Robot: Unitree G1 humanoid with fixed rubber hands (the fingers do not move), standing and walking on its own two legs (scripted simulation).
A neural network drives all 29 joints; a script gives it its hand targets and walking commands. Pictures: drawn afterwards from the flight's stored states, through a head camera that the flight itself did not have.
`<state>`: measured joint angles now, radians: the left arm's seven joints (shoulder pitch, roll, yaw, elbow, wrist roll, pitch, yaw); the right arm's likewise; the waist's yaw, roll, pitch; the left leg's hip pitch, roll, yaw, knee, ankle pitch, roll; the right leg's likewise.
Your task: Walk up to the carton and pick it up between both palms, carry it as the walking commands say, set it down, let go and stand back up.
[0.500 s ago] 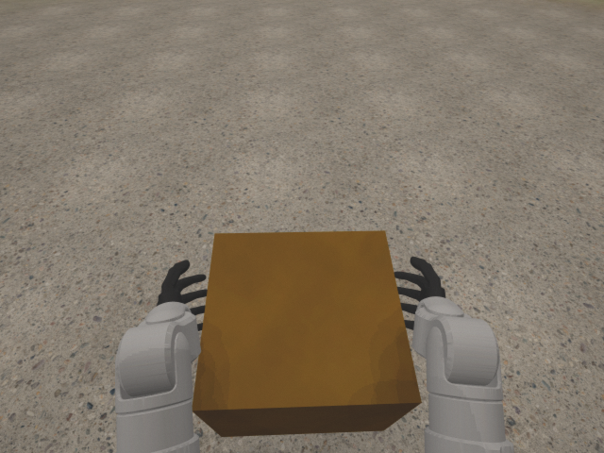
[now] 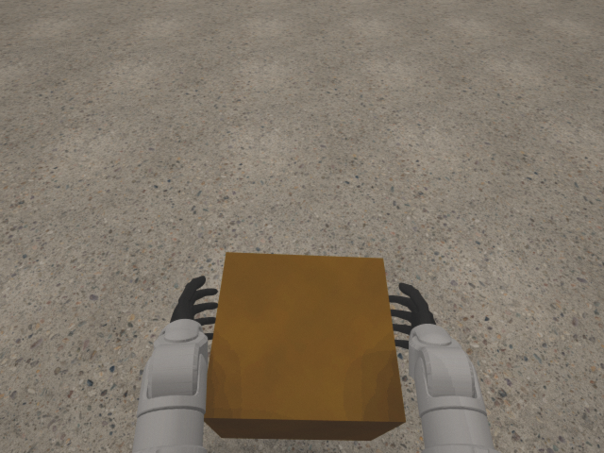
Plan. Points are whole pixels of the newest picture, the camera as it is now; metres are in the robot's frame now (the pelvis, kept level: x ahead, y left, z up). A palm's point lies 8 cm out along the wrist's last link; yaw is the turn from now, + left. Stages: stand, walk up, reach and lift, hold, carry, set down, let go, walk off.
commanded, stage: hold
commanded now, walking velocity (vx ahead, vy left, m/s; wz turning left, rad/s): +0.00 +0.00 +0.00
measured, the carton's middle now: (300, 349) +0.30 +0.01 -0.07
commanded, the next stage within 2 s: set down in 0.58 s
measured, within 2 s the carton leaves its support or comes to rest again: neither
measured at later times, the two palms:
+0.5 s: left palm (182, 315) +0.29 +0.16 +0.05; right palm (430, 308) +0.29 -0.16 +0.06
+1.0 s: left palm (194, 325) +0.29 +0.15 +0.02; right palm (430, 323) +0.29 -0.17 +0.02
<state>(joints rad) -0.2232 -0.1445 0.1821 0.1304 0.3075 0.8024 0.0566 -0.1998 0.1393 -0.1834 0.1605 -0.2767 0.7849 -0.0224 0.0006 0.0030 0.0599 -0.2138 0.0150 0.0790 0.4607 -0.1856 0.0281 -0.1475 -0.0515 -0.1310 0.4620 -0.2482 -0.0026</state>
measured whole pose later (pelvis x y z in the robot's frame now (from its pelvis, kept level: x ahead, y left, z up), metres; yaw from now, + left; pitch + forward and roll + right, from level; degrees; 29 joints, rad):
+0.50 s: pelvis +0.00 +0.00 +0.00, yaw -2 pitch -6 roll +0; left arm -0.26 -0.15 0.30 0.22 0.31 0.70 0.03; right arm -0.31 0.14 -0.21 0.30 -0.28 0.68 0.01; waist 0.00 0.00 0.00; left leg -0.14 -0.02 0.01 0.42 -0.18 0.03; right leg -0.09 -0.02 -0.08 0.42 -0.23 -0.01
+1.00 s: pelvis +0.01 -0.01 +0.01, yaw -2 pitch -3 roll +0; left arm -0.23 -0.14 0.31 0.27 0.29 0.64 0.01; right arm -0.26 0.14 -0.23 0.33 -0.28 0.61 0.03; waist 0.01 0.00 0.03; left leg -0.16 -0.01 0.01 0.36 -0.15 0.02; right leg -0.11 -0.01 -0.07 0.38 -0.21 -0.02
